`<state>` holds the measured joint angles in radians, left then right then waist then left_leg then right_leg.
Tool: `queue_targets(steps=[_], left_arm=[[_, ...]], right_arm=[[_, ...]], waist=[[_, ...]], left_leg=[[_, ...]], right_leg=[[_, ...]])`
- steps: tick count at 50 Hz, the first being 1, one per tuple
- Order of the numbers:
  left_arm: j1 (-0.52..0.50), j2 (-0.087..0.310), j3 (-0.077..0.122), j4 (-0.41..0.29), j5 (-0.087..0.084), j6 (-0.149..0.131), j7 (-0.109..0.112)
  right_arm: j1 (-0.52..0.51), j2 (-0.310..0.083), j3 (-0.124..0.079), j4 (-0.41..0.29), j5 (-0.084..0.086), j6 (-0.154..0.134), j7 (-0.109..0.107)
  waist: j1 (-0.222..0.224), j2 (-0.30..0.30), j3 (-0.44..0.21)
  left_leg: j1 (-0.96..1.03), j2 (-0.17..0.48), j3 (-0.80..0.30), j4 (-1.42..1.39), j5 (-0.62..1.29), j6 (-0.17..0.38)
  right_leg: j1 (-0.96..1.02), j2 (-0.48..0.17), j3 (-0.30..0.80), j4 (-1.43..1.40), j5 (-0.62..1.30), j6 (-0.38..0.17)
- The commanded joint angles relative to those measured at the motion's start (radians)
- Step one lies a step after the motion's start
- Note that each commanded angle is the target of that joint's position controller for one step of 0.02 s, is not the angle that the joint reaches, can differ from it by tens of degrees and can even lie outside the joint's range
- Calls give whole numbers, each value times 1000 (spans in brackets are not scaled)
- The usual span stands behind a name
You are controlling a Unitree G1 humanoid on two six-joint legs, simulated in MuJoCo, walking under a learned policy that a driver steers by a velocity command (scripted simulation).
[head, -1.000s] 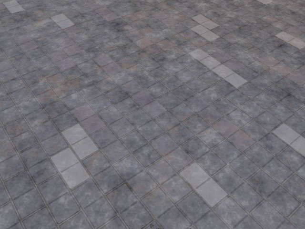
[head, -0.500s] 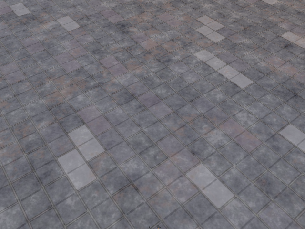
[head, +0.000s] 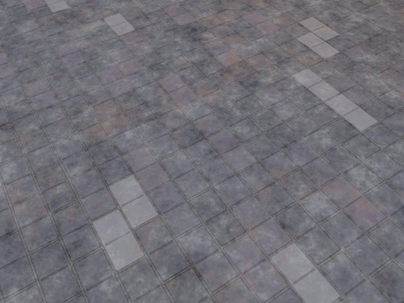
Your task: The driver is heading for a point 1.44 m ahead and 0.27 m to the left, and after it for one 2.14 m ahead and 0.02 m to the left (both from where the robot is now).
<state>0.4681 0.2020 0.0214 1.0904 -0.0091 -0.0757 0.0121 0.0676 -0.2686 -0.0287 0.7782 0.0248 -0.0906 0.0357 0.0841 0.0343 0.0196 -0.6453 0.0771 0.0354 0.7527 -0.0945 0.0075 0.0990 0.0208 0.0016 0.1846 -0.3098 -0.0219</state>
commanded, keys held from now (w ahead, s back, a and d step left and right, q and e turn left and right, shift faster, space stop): w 1.00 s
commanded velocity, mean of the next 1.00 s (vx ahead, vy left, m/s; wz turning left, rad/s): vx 0.49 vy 0.00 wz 0.00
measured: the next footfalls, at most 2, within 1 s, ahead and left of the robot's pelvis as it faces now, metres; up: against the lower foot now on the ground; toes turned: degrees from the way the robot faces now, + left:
left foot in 0.12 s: +0.27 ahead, +0.13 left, +0.00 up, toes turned +2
right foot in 0.70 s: +0.57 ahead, -0.10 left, +0.00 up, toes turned -2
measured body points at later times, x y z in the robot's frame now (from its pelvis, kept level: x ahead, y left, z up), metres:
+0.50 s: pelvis +0.27 +0.06 +0.01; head +0.29 +0.06 +0.46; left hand +0.44 +0.31 -0.10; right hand +0.27 -0.21 -0.13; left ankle +0.23 +0.13 -0.74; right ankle +0.46 -0.13 -0.67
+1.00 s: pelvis +0.56 -0.01 +0.01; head +0.58 -0.02 +0.46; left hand +0.57 +0.26 -0.12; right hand +0.71 -0.27 -0.11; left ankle +0.70 +0.17 -0.67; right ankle +0.53 -0.10 -0.74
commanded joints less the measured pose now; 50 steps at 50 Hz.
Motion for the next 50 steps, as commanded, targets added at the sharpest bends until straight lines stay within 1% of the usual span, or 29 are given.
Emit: queue_targets(steps=[1, 3, 4, 5, 6, 7, 8, 9, 10, 11, 12, 13, 16, 21, 25, 29, 31, 33, 34, 35, 36, 37, 38, 39, 40, 42, 44, 47, 50], left_arm=[[-8, 210, 39, -45, -15, -19, 12], [-13, 213, 45, -46, -16, -14, 9], [-23, 223, 50, -51, -9, -7, 7], [-33, 227, 52, -56, 0, 4, 6], [-35, 213, 47, -65, 9, 14, 6], [-14, 162, 29, -93, 30, 17, 5], [126, 0, -11, -96, 11, -6, -5], [51, 116, 14, -97, -16, -33, -15], [-58, 175, 31, -136, -41, -47, -19], [-113, 177, 31, -149, -35, -52, -11], [-130, 170, 38, -153, -22, -48, -3], [-107, 155, 40, -149, -15, -35, -1], [-116, 125, 41, -162, -8, -1, 5], [-309, 130, 45, -238, 10, -5, 2], [-450, 106, 32, -280, 1, -20, -14], [-552, 111, 24, -330, -8, -30, -38], [-558, 129, 27, -347, -11, -36, -50], [-479, 168, 43, -335, -12, -40, -54], [-348, 203, 64, -298, -11, -41, -50], [-159, 262, 88, -247, -3, -40, -41], [-15, 366, 116, -219, 14, -31, -34], [2, 300, 96, -209, 4, -27, -36], [-74, 239, 74, -220, -1, -27, -35], [-163, 206, 64, -242, 0, -26, -33], [-228, 176, 54, -252, 6, -27, -36], [-277, 144, 45, -253, 18, -33, -42], [-264, 165, 51, -238, 13, -42, -42], [-218, 196, 59, -212, 11, -41, -26], [-180, 204, 58, -196, 4, -32, -13]], right_arm=[[-142, -53, -2, -106, 7, -5, 1], [-122, -88, -17, -107, 6, -6, 2], [-70, -109, -29, -95, 4, -6, 1], [39, -136, -48, -64, 4, -3, -3], [201, -165, -69, -12, 8, 4, -9], [360, -229, -87, 23, -1, 13, -19], [385, -276, -85, 46, -23, 10, -4], [334, -178, -60, 39, -16, 3, 0], [242, -141, -49, 29, -13, -5, 1], [164, -130, -45, 16, -17, -13, 4], [118, -115, -42, 13, -29, -20, 9], [95, -91, -35, 17, -38, -25, 11], [124, -86, -33, 50, -28, -35, 8], [218, -135, -44, 89, -25, -22, -27], [293, -149, -46, 121, -13, -12, -40], [361, -152, -50, 159, -9, 10, -41], [362, -163, -56, 166, -7, 22, -44], [332, -180, -61, 159, -8, 31, -46], [311, -173, -57, 153, -10, 37, -46], [310, -143, -42, 135, -20, 38, -47], [413, -37, -9, 113, -27, 18, -35], [405, -36, -4, 127, -15, -8, -33], [311, -138, -31, 101, 16, -26, -28], [245, -148, -33, 82, 25, -34, -29], [210, -138, -36, 78, 10, -32, -34], [239, -105, -40, 89, -5, -7, -38], [248, -70, -35, 89, -10, 14, -40], [147, -73, -37, 51, -21, 19, -43], [40, -50, -29, 24, -19, 9, -34]], waist=[[-29, -143, 133], [-63, -140, 107], [-97, -152, 57], [-157, -159, -23], [-232, -147, -118], [-269, -10, -243], [-167, 298, -390], [-187, 191, -294], [-168, 121, -133], [-138, 15, -73], [-105, -5, -41], [-71, 19, -44], [-49, 32, -11], [-92, -2, 42], [-145, -1, 58], [-173, 2, 78], [-156, 18, 69], [-101, 51, 12], [-30, 50, -68], [43, 27, -206], [27, -186, -370], [35, -262, -427], [31, -204, -276], [1, -149, -170], [-28, -92, -94], [-86, -119, -49], [-106, -110, -28], [-90, -86, 9], [-58, -89, 28]], left_leg=[[104, -34, 9, -164, 107, 13], [140, -46, -1, -208, 97, 47], [207, -67, 9, -200, 72, 67], [342, -96, 29, -186, 40, 91], [551, -109, 40, -184, 23, 117], [841, 85, -196, -169, -57, 173], [1043, 306, -742, -400, -386, 329], [951, 286, -833, -520, -495, 291], [804, 267, -670, -525, -434, 250], [655, 230, -533, -541, -282, 232], [543, 191, -426, -556, -155, 219], [482, 155, -350, -582, -102, 211], [407, 132, -258, -646, -56, 235], [474, 123, -187, -681, -4, 229], [512, 101, -116, -673, 26, 198], [659, 150, -117, -611, 81, 196], [726, 182, -129, -561, 157, 184], [753, 181, -119, -458, 395, 162], [728, 139, -82, -305, 548, 140], [583, 89, -44, -69, 479, 108], [154, -62, 14, 334, 96, 27], [-23, -138, -120, 511, -474, 22], [-117, -71, -164, 584, -440, 45], [-118, -13, -127, 552, -344, 55], [-83, 26, -107, 483, -267, 50], [33, 69, -110, 399, -186, 38], [48, 78, -96, 349, -151, 18], [-32, 83, -88, 188, -13, -13], [-3, 55, -60, -24, 152, -15]], right_leg=[[-172, -236, 98, -125, 328, -146], [-81, -265, 82, -53, 503, -122], [-41, -269, 67, 28, 681, -107], [-36, -251, 41, 173, 844, -89], [-108, -208, 12, 377, 880, -64], [-345, -148, -14, 708, 557, -39], [-643, 54, 44, 1049, -211, 3], [-742, 6, 147, 1177, -237, -18], [-809, -46, 113, 1196, -148, -38], [-763, -101, 97, 1148, -46, -44], [-712, -138, 90, 1090, 16, -42], [-650, -165, 99, 1054, 50, -43], [-642, -183, 80, 955, 76, -22], [-800, -183, 64, 665, 321, 26], [-746, -135, 15, 447, 455, 33], [-778, -112, 12, 346, 390, 13], [-763, -101, 12, 313, 311, -12], [-624, -59, -21, 292, 236, -44], [-443, -26, -50, 268, 246, -73], [-145, -90, 15, 312, 267, -123], [288, -356, 447, 302, 142, -279], [353, -431, 734, 144, 49, -325], [238, -390, 605, 121, 12, -267], [86, -353, 460, 98, 71, -233], [-58, -312, 364, 57, 144, -218], [-217, -255, 257, -10, 212, -199], [-276, -242, 193, -50, 287, -217], [-265, -233, 132, -79, 355, -221], [-257, -196, 63, -87, 352, -188]])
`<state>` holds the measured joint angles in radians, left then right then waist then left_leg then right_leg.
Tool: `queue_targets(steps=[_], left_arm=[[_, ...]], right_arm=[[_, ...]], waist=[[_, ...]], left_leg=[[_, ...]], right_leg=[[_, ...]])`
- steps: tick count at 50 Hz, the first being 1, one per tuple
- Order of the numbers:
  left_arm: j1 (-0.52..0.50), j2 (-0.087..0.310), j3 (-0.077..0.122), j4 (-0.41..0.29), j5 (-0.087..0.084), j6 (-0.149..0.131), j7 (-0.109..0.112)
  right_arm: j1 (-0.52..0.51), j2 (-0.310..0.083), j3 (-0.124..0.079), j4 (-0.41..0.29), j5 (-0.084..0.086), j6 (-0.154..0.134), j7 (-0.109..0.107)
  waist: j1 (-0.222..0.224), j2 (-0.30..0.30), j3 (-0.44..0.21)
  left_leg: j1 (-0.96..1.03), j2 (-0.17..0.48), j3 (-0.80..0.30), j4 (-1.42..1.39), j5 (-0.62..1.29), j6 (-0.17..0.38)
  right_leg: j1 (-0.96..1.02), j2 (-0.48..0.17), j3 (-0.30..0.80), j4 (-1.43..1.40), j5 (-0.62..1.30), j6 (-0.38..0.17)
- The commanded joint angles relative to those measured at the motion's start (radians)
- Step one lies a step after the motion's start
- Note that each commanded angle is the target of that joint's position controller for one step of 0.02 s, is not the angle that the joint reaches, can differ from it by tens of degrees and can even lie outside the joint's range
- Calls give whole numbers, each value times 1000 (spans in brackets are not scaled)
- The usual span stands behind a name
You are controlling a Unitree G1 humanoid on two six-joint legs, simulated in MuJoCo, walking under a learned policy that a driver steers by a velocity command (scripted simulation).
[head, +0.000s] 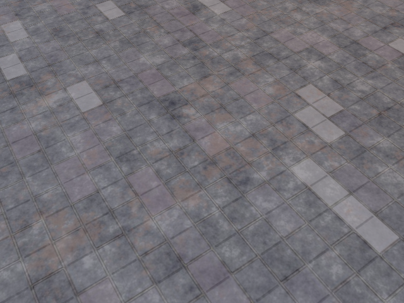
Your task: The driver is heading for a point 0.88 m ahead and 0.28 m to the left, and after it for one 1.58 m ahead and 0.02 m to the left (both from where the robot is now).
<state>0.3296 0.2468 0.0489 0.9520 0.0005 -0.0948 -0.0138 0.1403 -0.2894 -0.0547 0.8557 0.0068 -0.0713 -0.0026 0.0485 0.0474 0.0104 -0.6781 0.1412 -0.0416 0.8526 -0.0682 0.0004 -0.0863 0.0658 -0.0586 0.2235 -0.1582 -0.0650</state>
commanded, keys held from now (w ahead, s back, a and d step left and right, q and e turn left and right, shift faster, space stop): w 0.66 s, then w+q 0.34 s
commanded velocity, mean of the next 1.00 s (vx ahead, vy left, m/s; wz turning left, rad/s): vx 0.50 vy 0.00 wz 0.10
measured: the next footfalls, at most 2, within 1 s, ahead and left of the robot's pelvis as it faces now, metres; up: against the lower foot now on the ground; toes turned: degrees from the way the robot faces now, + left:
left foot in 0.24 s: +0.32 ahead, +0.15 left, +0.00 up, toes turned +2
right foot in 0.78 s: +0.62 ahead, -0.09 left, +0.00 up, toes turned +0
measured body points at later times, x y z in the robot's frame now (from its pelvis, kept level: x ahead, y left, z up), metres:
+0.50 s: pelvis +0.28 +0.07 +0.00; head +0.30 +0.08 +0.45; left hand +0.42 +0.34 -0.12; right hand +0.31 -0.20 -0.13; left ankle +0.28 +0.15 -0.75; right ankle +0.37 -0.10 -0.68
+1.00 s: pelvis +0.56 +0.01 +0.00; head +0.58 +0.00 +0.45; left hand +0.60 +0.29 -0.13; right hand +0.67 -0.26 -0.14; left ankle +0.57 +0.17 -0.66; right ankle +0.58 -0.09 -0.75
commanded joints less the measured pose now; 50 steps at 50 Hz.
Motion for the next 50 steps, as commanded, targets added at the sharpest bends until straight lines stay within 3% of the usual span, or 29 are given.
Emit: queue_targets(steps=[1, 4, 7, 9, 10, 11, 12, 13, 14, 15, 16, 17, 18, 20, 23, 29, 34, 37, 38, 39, 40, 41, 42, 43, 44, 46, 48, 50], left_arm=[[-21, 166, 32, -50, -9, -12, 15], [42, 176, 35, -18, -17, -2, 18], [61, 183, 42, 1, -22, 16, 23], [44, 196, 48, 0, -22, 27, 27], [22, 202, 50, -5, -21, 33, 28], [16, 182, 42, -10, -15, 40, 28], [35, 144, 23, -33, 3, 41, 30], [165, 3, -16, -39, 2, 17, 17], [109, 105, 4, -27, -21, -8, 12], [13, 164, 20, -58, -48, -24, 8], [-43, 161, 19, -70, -46, -30, 14], [-72, 154, 25, -74, -29, -26, 21], [-55, 143, 29, -71, -21, -15, 22], [-29, 99, 24, -65, -17, 9, 23], [-108, 91, 24, -97, -6, 23, 27], [-301, 62, 13, -150, -10, 10, 10], [-423, 75, 8, -204, -19, -2, -16], [-343, 122, 27, -197, -19, -15, -23], [-221, 154, 46, -162, -16, -18, -17], [-37, 212, 71, -115, -5, -20, -7], [96, 305, 95, -93, 15, -13, 3], [114, 253, 78, -87, 6, -6, 1], [44, 183, 55, -96, -1, -6, 3], [-29, 145, 44, -110, -3, -7, 5], [-95, 117, 36, -112, 1, -11, 2], [-162, 82, 28, -108, 13, -21, -2], [-168, 95, 35, -96, 14, -29, 1], [-155, 116, 43, -84, 19, -31, 11]], right_arm=[[-71, -23, 1, -63, 1, -13, 8], [-159, -25, 6, -90, 10, -18, 21], [-199, -45, 3, -118, 12, -25, 39], [-157, -71, -7, -113, 12, -30, 45], [-84, -93, -19, -94, 11, -31, 44], [71, -134, -44, -43, 9, -30, 38], [250, -206, -66, -4, -2, -27, 28], [309, -283, -81, 21, -5, -21, 31], [301, -181, -54, 14, 6, -22, 34], [216, -141, -40, -1, 5, -27, 30], [139, -119, -33, -18, -1, -29, 29], [87, -91, -26, -24, -9, -31, 31], [65, -69, -18, -24, -19, -35, 32], [73, -70, -19, -10, -15, -41, 34], [111, -109, -30, 15, -9, -43, 20], [192, -125, -31, 58, 3, -29, 0], [271, -132, -36, 107, 12, -5, -4], [240, -156, -45, 104, 17, 9, -10], [215, -151, -42, 97, 17, 13, -10], [206, -116, -28, 79, 7, 13, -9], [288, -15, 1, 54, -2, 0, -6], [313, -9, 7, 66, 14, -19, -3], [248, -108, -22, 56, 42, -26, -1], [186, -115, -26, 39, 47, -28, -3], [156, -101, -29, 35, 39, -22, -9], [187, -64, -37, 44, 31, 7, -11], [184, -28, -36, 33, 30, 31, -10], [144, -28, -40, 9, 24, 42, -11]], waist=[[-9, -100, 44], [22, -99, 65], [12, -104, 72], [-23, -120, 41], [-70, -129, -4], [-140, -112, -99], [-194, -8, -248], [-124, 266, -363], [-163, 176, -358], [-152, 123, -207], [-124, 40, -132], [-98, 7, -71], [-65, 27, -61], [-40, 32, -49], [-46, 4, -2], [-105, 6, 44], [-133, 8, 79], [-62, 37, 31], [5, 32, -40], [77, 4, -176], [71, -191, -336], [70, -318, -422], [66, -231, -274], [43, -186, -163], [12, -140, -88], [-44, -167, -28], [-63, -147, -1], [-67, -120, 20]], left_leg=[[48, -22, 31, -180, 161, -7], [42, -43, 36, -275, 176, 3], [19, -50, 20, -329, 93, 38], [99, -73, 37, -346, 16, 63], [215, -105, 68, -360, -4, 81], [427, -132, 91, -367, 7, 108], [732, 23, -85, -334, 26, 167], [1066, 241, -574, -454, -175, 338], [1061, 236, -682, -549, -307, 325], [940, 206, -533, -562, -276, 276], [801, 170, -412, -580, -176, 250], [676, 135, -324, -607, -72, 237], [603, 108, -265, -634, -13, 225], [538, 91, -205, -684, 39, 236], [525, 90, -142, -732, 91, 249], [556, 38, -22, -753, 78, 199], [708, 104, -45, -682, 121, 193], [742, 118, -79, -564, 314, 169], [709, 78, -54, -436, 437, 147], [568, 19, -19, -212, 365, 116], [186, -127, 58, 169, -15, 42], [24, -186, -50, 369, -522, 31], [-58, -123, -98, 453, -482, 42], [-68, -71, -67, 441, -394, 51], [-33, -36, -55, 389, -318, 50], [70, 5, -64, 324, -231, 48], [73, 15, -59, 300, -185, 39], [17, 17, -70, 240, -105, 28]], right_leg=[[-65, -237, 111, -130, 185, -138], [19, -269, 114, -109, 160, -135], [135, -324, 130, -48, 208, -119], [174, -337, 132, 17, 332, -99], [171, -319, 112, 107, 489, -84], [122, -264, 73, 290, 581, -59], [-74, -202, 26, 594, 354, -25], [-489, -3, 36, 947, -291, 44], [-609, -34, 177, 1075, -427, 32], [-681, -86, 168, 1097, -351, 14], [-654, -142, 140, 1056, -254, 10], [-615, -175, 130, 990, -192, 16], [-549, -201, 138, 949, -150, 17], [-499, -213, 129, 889, -122, 29], [-573, -223, 119, 755, -15, 58], [-547, -176, 68, 415, 263, 69], [-573, -151, 73, 299, 193, 41], [-422, -109, 58, 250, 90, 10], [-243, -83, 34, 221, 104, -12], [53, -147, 88, 271, 130, -55], [456, -405, 451, 257, 26, -169], [515, -506, 748, 116, -91, -231], [394, -470, 632, 89, -162, -183], [251, -435, 487, 62, -146, -143], [115, -397, 390, 14, -107, -123], [-41, -344, 244, -56, -27, -98], [-92, -338, 154, -94, 56, -111], [-85, -337, 86, -111, 114, -117]])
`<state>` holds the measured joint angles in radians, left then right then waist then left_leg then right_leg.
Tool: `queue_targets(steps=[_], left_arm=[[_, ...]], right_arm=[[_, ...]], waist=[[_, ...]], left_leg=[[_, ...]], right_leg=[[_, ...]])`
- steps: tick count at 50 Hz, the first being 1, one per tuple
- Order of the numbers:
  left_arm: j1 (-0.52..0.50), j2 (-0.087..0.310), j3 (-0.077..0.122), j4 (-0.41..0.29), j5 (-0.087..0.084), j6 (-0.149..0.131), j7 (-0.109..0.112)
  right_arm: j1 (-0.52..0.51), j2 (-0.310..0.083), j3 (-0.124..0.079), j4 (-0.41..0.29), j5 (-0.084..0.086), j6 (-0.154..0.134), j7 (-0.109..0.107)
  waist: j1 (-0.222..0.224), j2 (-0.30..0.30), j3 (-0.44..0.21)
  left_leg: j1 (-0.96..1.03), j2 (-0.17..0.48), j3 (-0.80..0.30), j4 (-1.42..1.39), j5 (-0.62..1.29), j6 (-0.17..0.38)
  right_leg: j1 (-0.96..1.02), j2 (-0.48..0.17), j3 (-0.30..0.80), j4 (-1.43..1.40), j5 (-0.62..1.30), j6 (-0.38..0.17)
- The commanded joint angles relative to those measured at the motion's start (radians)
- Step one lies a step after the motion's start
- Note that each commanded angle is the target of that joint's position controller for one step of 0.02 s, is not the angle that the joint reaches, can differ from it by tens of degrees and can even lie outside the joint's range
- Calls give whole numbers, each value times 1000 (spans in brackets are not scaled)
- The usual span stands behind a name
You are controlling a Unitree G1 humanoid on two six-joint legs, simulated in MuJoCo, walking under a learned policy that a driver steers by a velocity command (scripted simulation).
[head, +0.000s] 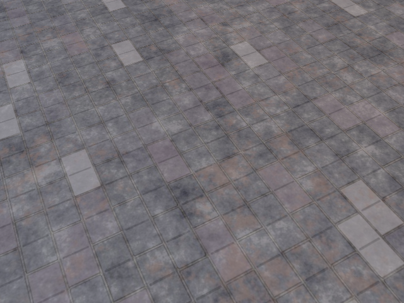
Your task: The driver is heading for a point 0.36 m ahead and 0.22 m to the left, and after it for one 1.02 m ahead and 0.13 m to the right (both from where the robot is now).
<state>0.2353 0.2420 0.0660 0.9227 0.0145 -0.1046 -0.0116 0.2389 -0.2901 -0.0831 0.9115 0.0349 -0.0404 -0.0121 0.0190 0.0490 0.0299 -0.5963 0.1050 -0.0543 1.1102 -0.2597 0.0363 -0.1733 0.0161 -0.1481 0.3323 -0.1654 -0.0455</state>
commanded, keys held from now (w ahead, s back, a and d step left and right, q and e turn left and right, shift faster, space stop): w+q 0.34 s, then w+e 0.66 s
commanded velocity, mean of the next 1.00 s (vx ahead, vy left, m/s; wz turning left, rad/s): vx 0.50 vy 0.00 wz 0.04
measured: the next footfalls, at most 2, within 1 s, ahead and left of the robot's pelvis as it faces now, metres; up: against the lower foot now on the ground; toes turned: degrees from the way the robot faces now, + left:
left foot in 0.32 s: +0.32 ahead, +0.17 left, +0.00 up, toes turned +15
right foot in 0.88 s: +0.68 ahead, +0.02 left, +0.00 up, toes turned +1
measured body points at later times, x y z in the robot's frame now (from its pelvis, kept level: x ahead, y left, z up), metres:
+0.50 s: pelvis +0.27 +0.09 +0.00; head +0.30 +0.11 +0.44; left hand +0.31 +0.38 -0.13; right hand +0.42 -0.16 -0.12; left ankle +0.28 +0.15 -0.74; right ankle +0.28 -0.09 -0.65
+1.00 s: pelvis +0.57 +0.08 -0.02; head +0.61 +0.08 +0.43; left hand +0.69 +0.36 -0.13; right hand +0.67 -0.19 -0.14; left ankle +0.44 +0.22 -0.64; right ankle +0.64 +0.02 -0.74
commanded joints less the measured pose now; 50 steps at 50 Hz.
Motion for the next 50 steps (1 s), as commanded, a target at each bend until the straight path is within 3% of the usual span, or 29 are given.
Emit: queue_targets(steps=[1, 6, 9, 11, 13, 14, 15, 16, 17, 18, 19, 20, 21, 22, 23, 25, 27, 33, 38, 41, 42, 43, 44, 45, 46, 47, 48, 49, 50], left_arm=[[-49, 128, 28, -48, 6, -20, 15], [-3, 164, 38, -36, -4, -6, 34], [54, 182, 47, -19, -17, 13, 37], [69, 195, 53, -13, -28, 29, 37], [47, 222, 62, -23, -35, 43, 39], [33, 236, 65, -29, -39, 51, 41], [12, 242, 65, -36, -44, 59, 42], [15, 228, 57, -46, -37, 58, 43], [85, 90, 17, -93, 9, 40, 34], [80, 83, 0, -109, -20, -7, 18], [-25, 156, 20, -111, -72, -31, 5], [-49, 152, 18, -112, -79, -40, 6], [-50, 152, 22, -89, -58, -35, 15], [-32, 158, 31, -72, -45, -21, 17], [-1, 150, 32, -56, -43, -2, 14], [18, 121, 28, -43, -41, 27, 14], [-27, 108, 25, -56, -38, 41, 17], [-161, 81, 13, -97, -38, 28, -2], [-257, 63, -3, -158, -35, 24, -36], [-217, 97, 12, -184, -36, 28, -56], [-153, 123, 25, -178, -36, 33, -57], [-28, 167, 47, -156, -38, 37, -54], [135, 228, 77, -126, -37, 41, -39], [203, 324, 100, -116, -41, 46, -22], [214, 289, 82, -130, -39, 37, -24], [190, 224, 65, -133, -29, 33, -21], [118, 187, 54, -146, -32, 29, -20], [45, 158, 43, -165, -33, 27, -21], [0, 135, 34, -183, -26, 26, -17]], right_arm=[[24, -28, -13, -58, -8, 11, 1], [-133, -4, 2, -115, -16, -1, 34], [-223, 0, 10, -163, -15, 0, 52], [-250, -9, 9, -193, -13, 2, 65], [-219, -39, -5, -207, -11, 6, 72], [-156, -65, -19, -200, -9, 8, 72], [-28, -106, -44, -172, -5, 9, 68], [142, -178, -82, -126, -3, 13, 52], [182, -299, -107, -111, 2, 16, 33], [191, -269, -83, -147, -14, -2, 39], [187, -177, -56, -126, -26, -14, 45], [125, -145, -46, -130, -25, -24, 44], [34, -102, -32, -144, -24, -28, 42], [-22, -64, -19, -154, -35, -34, 40], [-35, -56, -16, -153, -45, -39, 39], [-25, -75, -20, -133, -44, -55, 35], [0, -92, -24, -112, -48, -65, 25], [23, -95, -16, -83, -50, -69, 3], [88, -105, -20, -37, -37, -42, -8], [56, -144, -30, -48, -31, -15, -23], [45, -158, -33, -55, -30, -7, -30], [26, -168, -33, -61, -30, 1, -34], [6, -170, -29, -74, -28, -2, -38], [113, -36, 11, -108, -62, -27, -17], [85, -31, 27, -128, -40, -73, 5], [-36, -101, 8, -154, 5, -105, 21], [-84, -106, 10, -171, 11, -119, 24], [-89, -102, 5, -164, -13, -119, 17], [-74, -113, -4, -161, -32, -109, 10]], waist=[[-33, -114, 8], [16, -85, 47], [47, -74, 76], [43, -85, 79], [4, -117, 33], [-38, -135, -14], [-116, -127, -82], [-193, -79, -172], [-113, 187, -237], [-105, 156, -406], [-146, 35, -306], [-116, 16, -201], [-76, -34, -134], [-42, -15, -102], [-19, 8, -96], [-3, -1, -75], [-14, -9, -38], [-67, 5, 26], [-101, -7, 68], [-47, 40, 8], [-7, 62, -39], [64, 59, -106], [152, 3, -190], [78, -250, -309], [82, -242, -428], [121, -165, -314], [90, -91, -194], [37, -25, -114], [-1, -34, -82]], left_leg=[[-88, 51, -60, -66, 137, -13], [-77, 30, 26, -334, 315, -13], [-115, 19, 63, -422, 281, 5], [-116, 1, 91, -454, 205, 27], [-16, -54, 145, -463, 107, 62], [80, -95, 175, -460, 58, 84], [256, -143, 196, -507, 76, 115], [545, -151, 131, -559, 120, 157], [876, 105, -337, -594, 84, 297], [1020, 258, -782, -792, -79, 418], [964, 242, -642, -839, -16, 340], [824, 213, -478, -822, 77, 294], [668, 172, -341, -821, 187, 253], [556, 137, -249, -842, 267, 230], [492, 119, -199, -873, 291, 216], [443, 107, -118, -920, 363, 210], [448, 102, -49, -951, 406, 198], [501, 77, 120, -1009, 344, 125], [704, 142, 177, -943, 504, 115], [770, 162, 216, -779, 942, 89], [772, 160, 226, -674, 1092, 76], [724, 142, 238, -502, 1129, 57], [550, 98, 247, -244, 943, 20], [123, -64, 215, 135, 115, -45], [-117, -194, -1, 322, -339, -47], [-221, -118, -72, 334, -263, -14], [-223, -70, -56, 250, -170, 4], [-164, -33, -44, 153, -121, -3], [-82, -7, -43, 84, -88, -17]], right_leg=[[17, -284, 145, -224, 144, -136], [76, -271, 8, -236, 193, -114], [188, -303, -28, -202, 233, -109], [259, -324, -47, -150, 326, -96], [292, -327, -76, -37, 628, -74], [292, -322, -89, 73, 787, -63], [252, -295, -111, 254, 855, -40], [82, -253, -121, 512, 699, 6], [-344, -106, -95, 879, -122, 70], [-539, 14, 155, 1062, -459, 72], [-630, -47, 211, 1078, -374, 44], [-630, -100, 199, 1016, -286, 21], [-568, -153, 196, 942, -214, 20], [-491, -183, 205, 888, -166, 21], [-428, -198, 211, 865, -130, 22], [-416, -202, 204, 815, -76, 36], [-481, -197, 212, 737, 13, 50], [-500, -127, 189, 388, 320, 39], [-574, -94, 135, 263, 241, -1], [-471, -25, 54, 263, 79, -50], [-381, 11, 30, 276, 25, -71], [-210, 45, 25, 253, 25, -101], [71, 17, 123, 188, 74, -148], [466, -236, 570, 200, 33, -310], [625, -356, 1003, 9, -132, -419], [562, -323, 873, -35, -151, -347], [403, -286, 737, -45, -101, -305], [233, -247, 638, -60, 1, -280], [113, -215, 571, -82, 93, -270]])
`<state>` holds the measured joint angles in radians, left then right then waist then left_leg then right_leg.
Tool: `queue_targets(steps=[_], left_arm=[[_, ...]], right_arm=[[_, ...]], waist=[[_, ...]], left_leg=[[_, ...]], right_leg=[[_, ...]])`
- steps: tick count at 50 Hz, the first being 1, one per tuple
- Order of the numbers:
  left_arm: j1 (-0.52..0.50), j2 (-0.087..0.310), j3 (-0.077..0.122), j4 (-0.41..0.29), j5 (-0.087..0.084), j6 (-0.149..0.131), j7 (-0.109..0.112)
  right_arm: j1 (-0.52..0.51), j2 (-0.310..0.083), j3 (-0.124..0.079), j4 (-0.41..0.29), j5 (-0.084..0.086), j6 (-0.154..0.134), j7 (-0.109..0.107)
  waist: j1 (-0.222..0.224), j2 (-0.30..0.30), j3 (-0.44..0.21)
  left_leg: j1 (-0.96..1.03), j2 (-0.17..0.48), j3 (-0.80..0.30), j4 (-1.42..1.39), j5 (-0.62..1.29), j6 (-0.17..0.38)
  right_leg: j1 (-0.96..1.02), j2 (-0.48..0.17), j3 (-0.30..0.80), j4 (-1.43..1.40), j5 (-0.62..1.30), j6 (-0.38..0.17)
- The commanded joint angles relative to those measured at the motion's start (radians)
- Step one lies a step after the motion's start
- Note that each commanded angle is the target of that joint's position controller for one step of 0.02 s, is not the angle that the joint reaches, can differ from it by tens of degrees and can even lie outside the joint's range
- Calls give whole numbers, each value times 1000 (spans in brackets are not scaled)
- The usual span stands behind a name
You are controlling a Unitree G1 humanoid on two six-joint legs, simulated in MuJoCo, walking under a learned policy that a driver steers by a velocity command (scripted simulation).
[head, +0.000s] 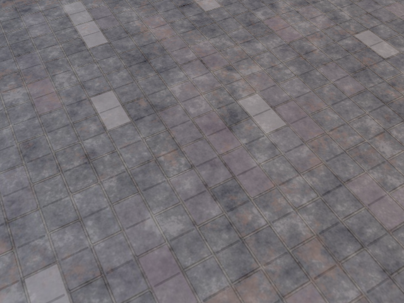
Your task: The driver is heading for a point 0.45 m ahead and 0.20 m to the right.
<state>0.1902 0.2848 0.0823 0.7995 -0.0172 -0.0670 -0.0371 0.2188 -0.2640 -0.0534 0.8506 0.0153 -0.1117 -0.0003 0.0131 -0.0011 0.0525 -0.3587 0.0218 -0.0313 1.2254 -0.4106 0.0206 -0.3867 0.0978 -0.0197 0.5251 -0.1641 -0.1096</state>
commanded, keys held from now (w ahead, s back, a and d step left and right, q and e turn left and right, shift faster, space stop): w+e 0.64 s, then no key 0.36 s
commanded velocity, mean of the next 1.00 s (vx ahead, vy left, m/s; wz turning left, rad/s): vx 0.41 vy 0.00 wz -0.47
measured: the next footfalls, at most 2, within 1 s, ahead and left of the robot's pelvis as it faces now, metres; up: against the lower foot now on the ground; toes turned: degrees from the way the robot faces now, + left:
left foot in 0.34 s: +0.40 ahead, +0.13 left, +0.00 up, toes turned -16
right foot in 0.84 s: +0.55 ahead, -0.21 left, +0.00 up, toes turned -28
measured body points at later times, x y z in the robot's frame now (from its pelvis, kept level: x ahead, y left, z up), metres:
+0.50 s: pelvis +0.29 +0.04 +0.01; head +0.32 +0.05 +0.46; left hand +0.47 +0.29 -0.11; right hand +0.34 -0.25 -0.09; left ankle +0.36 +0.14 -0.73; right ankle +0.20 -0.07 -0.64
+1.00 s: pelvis +0.48 -0.08 +0.00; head +0.51 -0.11 +0.45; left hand +0.76 +0.06 -0.09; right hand +0.43 -0.37 -0.13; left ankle +0.51 +0.09 -0.66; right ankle +0.51 -0.19 -0.73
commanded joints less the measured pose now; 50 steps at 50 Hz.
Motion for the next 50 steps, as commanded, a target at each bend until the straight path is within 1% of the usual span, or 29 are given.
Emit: queue_targets(steps=[1, 4, 8, 10, 13, 15, 16, 17, 18, 19, 20, 21, 22, 23, 25, 28, 32, 35, 38, 40, 41, 42, 43, 44, 45, 46, 47, 48, 50], left_arm=[[23, 89, 14, -74, 10, -10, 14], [33, 137, 26, -85, 7, -12, 32], [95, 158, 35, -82, -6, 2, 49], [133, 158, 36, -74, -8, 10, 50], [159, 142, 34, -70, -11, 21, 55], [142, 144, 35, -80, -5, 25, 59], [128, 127, 29, -89, -2, 27, 58], [121, 80, 12, -103, 4, 23, 54], [204, 18, -7, -127, 0, 15, 53], [265, 38, -14, -146, -18, 9, 53], [219, 137, 8, -130, -24, 11, 52], [129, 159, 15, -145, -16, 17, 51], [86, 147, 16, -158, -5, 20, 50], [72, 134, 20, -165, -1, 24, 46], [91, 94, 16, -170, -13, 35, 37], [51, 66, 9, -201, -7, 46, 36], [-22, 50, 0, -219, -6, 38, 19], [-124, 17, -14, -249, 7, 24, 2], [-138, 40, -4, -270, 7, 19, -14], [-15, 91, 23, -240, 19, 18, -14], [90, 134, 44, -208, 23, 18, -4], [192, 214, 60, -194, 37, 26, 18], [131, 254, 39, -222, 58, 28, 30], [154, 179, 20, -226, 45, 33, 21], [113, 150, 14, -206, 33, 36, 12], [40, 118, 4, -198, 17, 35, 11], [-14, 88, -7, -196, 17, 36, 14], [-61, 90, -8, -195, 27, 37, 14], [-105, 105, 0, -185, 46, 32, 16]], right_arm=[[-35, -137, -37, -100, -20, -23, -4], [-48, -101, -30, -119, -31, 5, -13], [-199, -60, -11, -166, -27, 4, -9], [-251, -69, -12, -187, -13, -1, -1], [-265, -111, -24, -203, -6, -14, 12], [-216, -136, -36, -195, -3, -27, 17], [-139, -151, -46, -174, -6, -33, 15], [-23, -188, -60, -158, -24, -39, 9], [115, -270, -80, -144, -45, -37, 1], [172, -273, -85, -110, -26, -21, 9], [120, -180, -60, -136, -13, -15, 9], [75, -142, -48, -145, -16, -4, 4], [30, -125, -40, -144, -24, 2, 3], [2, -103, -32, -139, -28, 3, 1], [-12, -95, -30, -128, -26, -1, 1], [1, -132, -44, -107, -22, -10, 1], [6, -161, -52, -89, -21, 0, -4], [37, -177, -50, -65, -12, 20, -11], [65, -211, -57, -43, 10, 37, -11], [41, -229, -61, -42, 26, 45, -16], [51, -207, -54, -38, 22, 45, -17], [74, -152, -31, -64, -19, 38, -15], [217, -57, 10, -71, -46, 28, 6], [225, -138, -2, -23, -15, 29, 17], [120, -171, -13, -51, 21, 39, 19], [48, -160, -9, -64, 13, 50, 8], [24, -155, -12, -56, -2, 67, -7], [53, -148, -13, -46, -6, 89, -15], [107, -110, -6, -26, -15, 109, -28]], waist=[[-21, -4, -94], [-33, -32, -68], [31, -69, -59], [59, -86, -64], [55, -100, -71], [17, -128, -77], [-27, -131, -102], [-84, -97, -196], [-90, 98, -350], [-69, 362, -407], [-90, 218, -278], [-99, 131, -173], [-80, 84, -102], [-58, 94, -66], [-33, 126, -49], [-30, 89, -39], [-50, 69, -31], [-81, 57, 0], [-67, 91, -29], [18, 104, -101], [74, 74, -159], [99, -53, -276], [-14, -264, -438], [50, -143, -593], [54, -120, -451], [34, -58, -316], [7, -39, -235], [-37, -64, -197], [-73, -99, -187]], left_leg=[[-264, 87, -63, -70, 78, -16], [-229, 82, -21, -238, 160, -70], [-151, 18, -1, -572, 444, -94], [-122, -9, -5, -654, 504, -95], [-113, -17, -45, -733, 445, -73], [-55, -17, -46, -756, 363, -40], [47, -18, -31, -792, 360, -15], [249, 63, -92, -774, 341, 34], [605, 284, -396, -789, 233, 151], [724, 420, -773, -894, -22, 245], [628, 388, -704, -927, -165, 211], [505, 346, -542, -931, -101, 170], [382, 302, -423, -954, 23, 155], [306, 268, -337, -978, 115, 146], [230, 234, -218, -1025, 208, 145], [235, 248, -112, -1065, 343, 174], [278, 225, 42, -1069, 458, 153], [258, 201, 131, -1023, 661, 130], [338, 229, 137, -934, 824, 111], [364, 213, 153, -769, 975, 77], [305, 172, 185, -610, 933, 41], [91, 115, 199, -332, 550, -12], [-196, -11, 103, 24, -329, -77], [-177, 15, -77, 100, -331, -82], [-258, 48, -47, 88, -268, -80], [-288, 78, -24, 9, -200, -79], [-243, 98, -27, -61, -152, -85], [-134, 101, -22, -121, -108, -93], [-4, 75, 11, -242, -49, -104]], right_leg=[[252, -272, 405, -295, 136, -202], [125, -231, 304, -316, 267, -194], [76, -158, 235, -287, 180, -124], [101, -171, 273, -268, 119, -110], [201, -211, 371, -182, 53, -94], [234, -231, 428, -115, 61, -77], [223, -204, 424, -53, 86, -56], [160, -152, 374, 121, 86, -22], [-99, -30, 242, 450, -130, 47], [-343, -20, 181, 685, -447, 74], [-424, -84, 208, 783, -378, 82], [-432, -118, 169, 801, -295, 87], [-403, -148, 153, 764, -232, 89], [-372, -177, 154, 718, -190, 89], [-316, -205, 132, 671, -156, 93], [-357, -220, 124, 584, -81, 113], [-344, -216, 88, 377, 113, 118], [-234, -166, 13, 179, 190, 106], [-158, -123, -9, 81, 132, 72], [12, -71, -30, -16, 134, 28], [194, -52, -30, -84, 269, -1], [480, -223, 157, -4, 716, -60], [745, -520, 533, 60, 1141, -275], [731, -532, 556, 17, 1037, -322], [626, -458, 438, -35, 838, -280], [484, -394, 359, -78, 672, -216], [334, -361, 310, -119, 573, -178], [183, -331, 254, -160, 527, -157], [50, -300, 188, -202, 493, -154]])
